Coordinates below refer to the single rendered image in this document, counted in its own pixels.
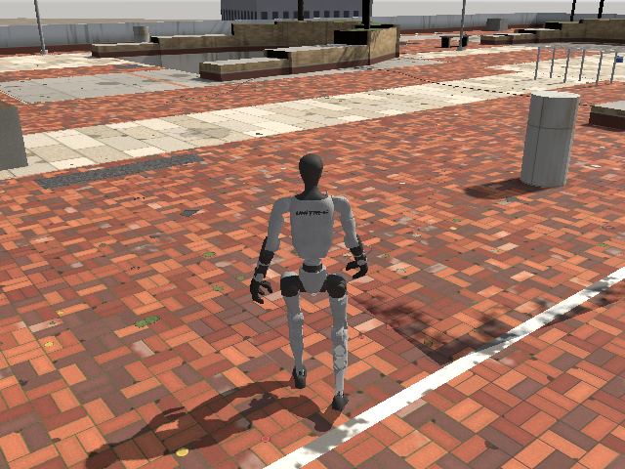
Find right robot forearm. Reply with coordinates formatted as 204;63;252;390
350;234;367;266

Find robot right hand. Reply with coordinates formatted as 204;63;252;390
346;261;368;278

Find robot right thigh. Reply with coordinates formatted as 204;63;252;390
326;274;348;345

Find robot left hand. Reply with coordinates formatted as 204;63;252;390
250;278;272;304

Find right robot upper arm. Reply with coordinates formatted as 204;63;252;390
331;195;359;248

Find left robot upper arm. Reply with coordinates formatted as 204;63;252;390
265;196;291;252

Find left robot shin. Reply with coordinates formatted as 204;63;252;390
287;314;304;376

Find left robot forearm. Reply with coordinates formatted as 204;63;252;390
253;236;274;282

